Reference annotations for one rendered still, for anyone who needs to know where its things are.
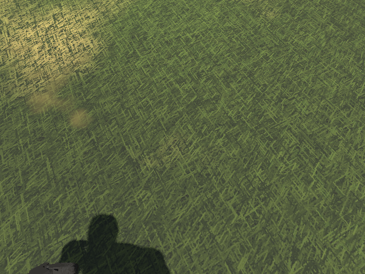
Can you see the left robot hand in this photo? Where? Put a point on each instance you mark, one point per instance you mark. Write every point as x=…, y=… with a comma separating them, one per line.
x=57, y=268

